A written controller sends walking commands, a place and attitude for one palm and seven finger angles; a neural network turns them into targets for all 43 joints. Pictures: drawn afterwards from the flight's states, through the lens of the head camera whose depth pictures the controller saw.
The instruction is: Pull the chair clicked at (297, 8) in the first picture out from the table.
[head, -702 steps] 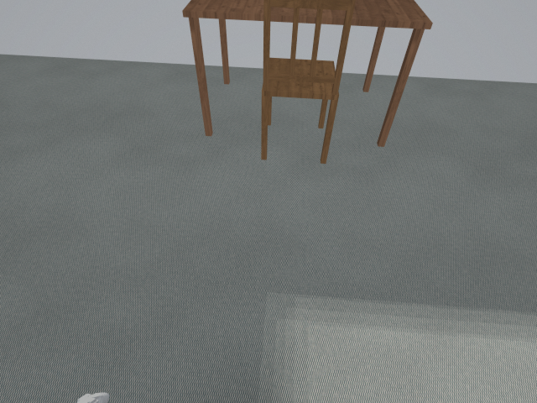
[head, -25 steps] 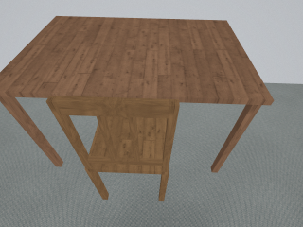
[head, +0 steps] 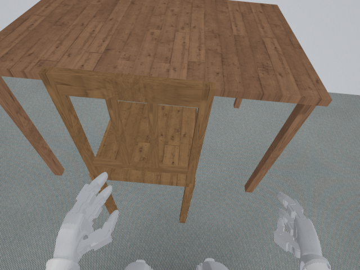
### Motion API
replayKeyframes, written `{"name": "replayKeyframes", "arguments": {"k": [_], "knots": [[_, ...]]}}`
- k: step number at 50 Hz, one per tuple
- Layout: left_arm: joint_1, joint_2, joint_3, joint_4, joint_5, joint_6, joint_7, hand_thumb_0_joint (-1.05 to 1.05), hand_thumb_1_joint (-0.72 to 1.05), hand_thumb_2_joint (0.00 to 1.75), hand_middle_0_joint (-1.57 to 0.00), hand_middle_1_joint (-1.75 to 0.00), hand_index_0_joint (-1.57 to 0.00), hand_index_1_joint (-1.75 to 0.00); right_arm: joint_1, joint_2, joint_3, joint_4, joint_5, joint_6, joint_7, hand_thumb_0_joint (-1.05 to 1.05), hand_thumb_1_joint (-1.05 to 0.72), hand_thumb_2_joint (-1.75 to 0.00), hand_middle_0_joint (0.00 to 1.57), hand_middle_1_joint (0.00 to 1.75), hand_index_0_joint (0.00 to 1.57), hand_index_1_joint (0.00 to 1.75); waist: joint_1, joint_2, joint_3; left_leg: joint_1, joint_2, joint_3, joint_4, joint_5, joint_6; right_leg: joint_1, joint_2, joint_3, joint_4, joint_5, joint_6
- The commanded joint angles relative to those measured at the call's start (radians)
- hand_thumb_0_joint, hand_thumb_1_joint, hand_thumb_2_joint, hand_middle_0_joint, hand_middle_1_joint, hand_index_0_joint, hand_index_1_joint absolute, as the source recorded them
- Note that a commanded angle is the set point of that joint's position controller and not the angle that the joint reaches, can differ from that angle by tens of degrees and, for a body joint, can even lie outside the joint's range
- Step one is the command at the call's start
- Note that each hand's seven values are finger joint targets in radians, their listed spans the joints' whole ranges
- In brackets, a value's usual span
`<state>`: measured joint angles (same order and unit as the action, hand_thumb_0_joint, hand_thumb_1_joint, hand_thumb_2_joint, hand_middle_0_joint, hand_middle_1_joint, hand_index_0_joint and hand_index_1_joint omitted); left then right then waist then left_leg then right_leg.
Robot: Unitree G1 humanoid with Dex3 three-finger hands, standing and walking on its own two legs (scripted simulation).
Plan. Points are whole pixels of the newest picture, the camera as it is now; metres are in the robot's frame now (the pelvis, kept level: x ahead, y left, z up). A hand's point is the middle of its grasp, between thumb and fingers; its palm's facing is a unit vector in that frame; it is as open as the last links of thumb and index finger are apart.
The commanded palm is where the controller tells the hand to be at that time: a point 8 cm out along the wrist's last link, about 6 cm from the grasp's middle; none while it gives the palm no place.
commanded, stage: raise the hand toward the chair's back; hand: left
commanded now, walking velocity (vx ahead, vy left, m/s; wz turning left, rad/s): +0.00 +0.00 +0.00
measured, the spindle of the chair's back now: (119, 135) +0.47 +0.20 -0.02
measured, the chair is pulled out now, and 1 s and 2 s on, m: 0.00 0.00 0.00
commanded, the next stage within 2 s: aim the fingers beside a spindle in 1.70 s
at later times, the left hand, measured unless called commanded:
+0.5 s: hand (80, 216) +0.22 +0.21 +0.03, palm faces +0.07 -1.00 -0.03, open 13.4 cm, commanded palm +0.19 +0.26 +0.02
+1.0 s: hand (73, 210) +0.23 +0.23 +0.02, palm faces -0.04 -1.00 -0.05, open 16.7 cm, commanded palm +0.21 +0.29 +0.03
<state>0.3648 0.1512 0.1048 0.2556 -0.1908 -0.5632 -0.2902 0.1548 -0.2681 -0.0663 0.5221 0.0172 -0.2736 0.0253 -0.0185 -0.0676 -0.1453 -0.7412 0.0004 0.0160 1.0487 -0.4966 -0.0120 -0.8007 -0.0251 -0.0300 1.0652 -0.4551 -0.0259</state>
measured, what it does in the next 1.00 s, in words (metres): stands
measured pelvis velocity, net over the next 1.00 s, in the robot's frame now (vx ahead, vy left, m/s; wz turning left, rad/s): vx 0.01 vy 0.03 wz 0.02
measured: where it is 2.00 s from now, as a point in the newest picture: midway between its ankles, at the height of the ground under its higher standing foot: outside the picture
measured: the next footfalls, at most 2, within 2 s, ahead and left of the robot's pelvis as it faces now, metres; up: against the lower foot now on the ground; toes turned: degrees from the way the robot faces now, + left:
none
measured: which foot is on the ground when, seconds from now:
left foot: down 0.00-1.00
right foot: down 0.00-1.00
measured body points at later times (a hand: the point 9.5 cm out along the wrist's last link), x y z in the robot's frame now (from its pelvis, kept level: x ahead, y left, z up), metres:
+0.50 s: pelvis +0.00 +0.01 -0.02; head +0.08 +0.01 +0.43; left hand +0.21 +0.26 +0.03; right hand +0.16 -0.22 -0.11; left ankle +0.01 +0.13 -0.67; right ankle +0.04 -0.10 -0.67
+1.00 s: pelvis +0.01 +0.03 -0.01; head +0.08 +0.05 +0.43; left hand +0.23 +0.29 +0.03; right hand +0.22 -0.18 -0.08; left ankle +0.01 +0.13 -0.67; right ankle +0.04 -0.10 -0.67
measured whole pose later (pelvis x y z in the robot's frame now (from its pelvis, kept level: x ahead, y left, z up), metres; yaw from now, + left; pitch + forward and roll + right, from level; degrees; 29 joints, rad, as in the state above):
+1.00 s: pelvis +0.01 +0.03 -0.01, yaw +1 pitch +16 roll -3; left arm 0.33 0.27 0.17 0.04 -0.25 -0.33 -0.32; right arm 0.21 -0.23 0.04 0.49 0.03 -0.20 -0.03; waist 0.00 0.03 -0.15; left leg -0.89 -0.01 -0.04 1.17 -0.55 0.03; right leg -0.88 -0.03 -0.08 1.08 -0.48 0.02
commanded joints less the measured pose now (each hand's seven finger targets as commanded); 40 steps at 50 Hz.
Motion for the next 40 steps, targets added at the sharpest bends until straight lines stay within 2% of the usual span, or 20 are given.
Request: {"name": "replayKeyframes", "arguments": {"k": [1,2,3,5,7,9,12,14,15,16,18,20,23,26,28,31,33,34,38,40], "knots": [[0.009,0.188,0.146,-0.441,-0.060,-0.080,0.041,0.00,0.41,0.69,-0.15,-0.22,-0.15,-0.22,-0.058,-0.078,-0.022,-0.196,0.005,-0.030,-0.015,0.00,-0.90,-0.90,0.20,0.30,0.20,0.30,0.073,0.213,-0.192,-0.058,-0.037,0.019,-0.062,0.128,0.029,0.130,0.007,0.059,-0.126,0.038,-0.017],[-0.029,0.193,0.141,-0.541,-0.069,-0.102,0.060,0.00,0.39,0.68,-0.15,-0.22,-0.15,-0.22,-0.039,-0.074,-0.018,-0.189,0.000,-0.032,-0.023,0.00,-0.90,-0.90,0.20,0.30,0.20,0.30,0.051,0.251,-0.224,-0.032,-0.029,0.008,-0.041,0.154,0.033,0.116,0.011,0.060,-0.115,0.071,-0.017],[-0.116,0.197,0.123,-0.648,-0.073,-0.126,0.074,0.00,0.36,0.67,-0.15,-0.22,-0.15,-0.22,-0.014,-0.075,-0.012,-0.173,-0.004,-0.034,-0.031,0.00,-0.90,-0.90,0.20,0.30,0.20,0.30,0.010,0.204,-0.254,-0.035,-0.021,-0.009,-0.011,0.154,0.039,0.084,0.021,0.058,-0.099,0.072,-0.009],[-0.125,0.157,0.058,-0.663,-0.062,-0.163,0.071,0.00,0.32,0.65,-0.14,-0.21,-0.14,-0.21,0.001,-0.073,-0.002,-0.137,-0.010,-0.046,-0.050,0.00,-0.90,-0.90,0.20,0.30,0.20,0.30,-0.030,0.189,-0.226,-0.049,-0.009,-0.034,0.026,0.153,0.042,0.014,0.028,0.059,-0.089,0.054,-0.012],[-0.131,0.137,0.002,-0.611,-0.064,-0.173,0.024,0.00,0.27,0.63,-0.14,-0.20,-0.14,-0.20,0.010,-0.087,0.006,-0.105,-0.008,-0.063,-0.059,0.00,-0.90,-0.90,0.20,0.30,0.20,0.30,-0.068,0.159,-0.190,-0.090,-0.001,-0.047,0.067,0.132,0.046,-0.033,0.029,0.060,-0.085,0.033,-0.006],[-0.124,0.136,-0.026,-0.503,-0.069,-0.125,-0.043,0.00,0.22,0.61,-0.13,-0.19,-0.13,-0.19,0.016,-0.103,0.012,-0.089,0.003,-0.072,-0.070,0.00,-0.90,-0.90,0.20,0.30,0.20,0.30,-0.090,0.109,-0.155,-0.141,0.001,-0.057,0.088,0.097,0.049,-0.044,0.028,0.062,-0.096,0.002,0.001],[-0.017,0.178,0.035,-0.302,-0.084,0.048,-0.129,0.00,0.15,0.58,-0.13,-0.18,-0.13,-0.18,0.003,-0.114,0.009,-0.106,0.035,-0.053,-0.089,0.00,-0.90,-0.90,0.20,0.30,0.20,0.30,-0.053,-0.010,-0.144,-0.235,-0.009,-0.044,0.075,0.030,0.049,0.021,0.014,0.097,-0.161,-0.123,0.018],[0.038,0.227,0.121,-0.286,-0.107,0.171,-0.152,0.00,0.11,0.56,-0.12,-0.18,-0.12,-0.18,-0.020,-0.114,0.010,-0.145,0.049,-0.027,-0.095,0.00,-0.90,-0.90,0.20,0.30,0.20,0.30,0.009,-0.011,-0.224,-0.221,-0.024,-0.029,0.045,0.065,0.048,0.129,-0.002,0.110,-0.179,-0.109,0.021],[0.036,0.264,0.176,-0.337,-0.121,0.214,-0.141,0.00,0.08,0.55,-0.12,-0.17,-0.12,-0.17,-0.037,-0.110,0.007,-0.163,0.050,-0.016,-0.098,0.00,-0.90,-0.90,0.20,0.30,0.20,0.30,0.032,-0.014,-0.276,-0.199,-0.029,-0.028,0.030,0.101,0.048,0.181,-0.008,0.109,-0.176,-0.068,0.024],[0.051,0.255,0.206,-0.382,-0.138,0.242,-0.120,0.00,0.06,0.54,-0.12,-0.17,-0.12,-0.17,-0.047,-0.094,0.006,-0.179,0.048,-0.009,-0.099,0.00,-0.90,-0.90,0.20,0.30,0.20,0.30,0.053,-0.011,-0.309,-0.173,-0.032,-0.028,0.016,0.144,0.047,0.224,-0.008,0.100,-0.171,-0.008,0.026],[0.101,0.260,0.280,-0.473,-0.166,0.244,-0.042,0.00,0.01,0.52,-0.11,-0.16,-0.11,-0.16,-0.058,-0.058,0.002,-0.181,0.041,-0.003,-0.098,0.00,-0.90,-0.90,0.20,0.30,0.20,0.30,0.088,0.016,-0.358,-0.134,-0.025,-0.036,-0.001,0.218,0.037,0.273,0.002,0.067,-0.138,0.113,0.021],[0.099,0.218,0.259,-0.557,-0.164,0.188,0.032,0.00,-0.03,0.50,-0.11,-0.15,-0.11,-0.15,-0.019,-0.034,0.003,-0.162,0.029,-0.009,-0.089,0.00,-0.90,-0.90,0.20,0.30,0.20,0.30,0.084,0.043,-0.348,-0.091,-0.017,-0.045,-0.026,0.295,0.030,0.255,0.015,0.025,-0.100,0.246,0.011],[0.066,0.181,0.192,-0.518,-0.105,0.091,0.085,0.00,-0.10,0.47,-0.10,-0.14,-0.10,-0.14,-0.010,-0.039,0.000,-0.120,0.010,-0.014,-0.079,0.00,-0.90,-0.90,0.20,0.30,0.20,0.30,0.038,0.034,-0.245,-0.104,-0.007,-0.049,-0.023,0.285,0.031,0.138,0.025,-0.011,-0.071,0.225,0.009],[0.012,0.143,0.078,-0.421,-0.056,0.039,0.048,0.00,-0.17,0.44,-0.09,-0.13,-0.09,-0.13,0.008,-0.076,0.004,-0.103,0.007,-0.024,-0.072,0.00,-0.90,-0.90,0.20,0.30,0.20,0.30,-0.028,0.085,-0.128,-0.122,-0.006,-0.057,-0.017,0.158,0.034,-0.015,0.022,-0.024,-0.078,0.062,0.007],[0.008,0.136,0.038,-0.373,-0.056,0.048,-0.006,0.00,-0.22,0.42,-0.09,-0.12,-0.09,-0.12,0.011,-0.100,0.005,-0.116,0.017,-0.029,-0.077,0.00,-0.90,-0.90,0.20,0.30,0.20,0.30,-0.042,0.065,-0.106,-0.134,-0.007,-0.061,-0.022,0.100,0.040,-0.039,0.022,-0.019,-0.098,-0.006,0.006],[-0.005,0.223,0.101,-0.451,-0.083,0.075,-0.053,0.00,-0.29,0.39,-0.08,-0.11,-0.08,-0.11,0.030,-0.121,-0.001,-0.142,0.029,-0.039,-0.088,0.00,-0.90,-0.90,0.20,0.30,0.20,0.30,-0.009,0.131,-0.224,-0.061,-0.010,-0.063,-0.053,0.119,0.040,0.027,0.020,-0.013,-0.111,0.012,0.001],[-0.009,0.289,0.186,-0.518,-0.099,0.090,-0.035,0.00,-0.34,0.37,-0.08,-0.11,-0.08,-0.11,0.030,-0.116,-0.002,-0.144,0.025,-0.037,-0.090,0.00,-0.90,-0.90,0.20,0.30,0.20,0.30,0.018,0.153,-0.295,-0.013,-0.009,-0.068,-0.065,0.197,0.035,0.082,0.025,-0.026,-0.096,0.083,-0.002],[0.009,0.282,0.202,-0.562,-0.110,0.087,-0.019,0.00,-0.36,0.36,-0.07,-0.10,-0.07,-0.10,0.038,-0.107,-0.001,-0.151,0.023,-0.034,-0.090,0.00,-0.90,-0.90,0.20,0.30,0.20,0.30,0.030,0.165,-0.326,0.019,-0.009,-0.069,-0.075,0.253,0.032,0.106,0.026,-0.035,-0.091,0.131,-0.002],[0.024,0.234,0.208,-0.550,-0.117,0.086,0.063,0.00,-0.45,0.32,-0.06,-0.09,-0.06,-0.09,0.031,-0.082,0.006,-0.140,0.013,-0.013,-0.079,0.00,-0.90,-0.90,0.20,0.30,0.20,0.30,0.031,0.172,-0.261,0.036,-0.004,-0.077,-0.089,0.312,0.015,0.088,0.035,-0.062,-0.083,0.168,-0.003],[0.008,0.191,0.152,-0.479,-0.093,0.096,0.071,0.00,-0.50,0.30,-0.06,-0.08,-0.06,-0.08,0.035,-0.092,0.010,-0.140,0.012,-0.001,-0.072,0.00,-0.90,-0.90,0.20,0.30,0.20,0.30,-0.001,0.152,-0.181,0.010,0.002,-0.082,-0.093,0.260,0.012,0.028,0.037,-0.073,-0.086,0.126,0.000]]}}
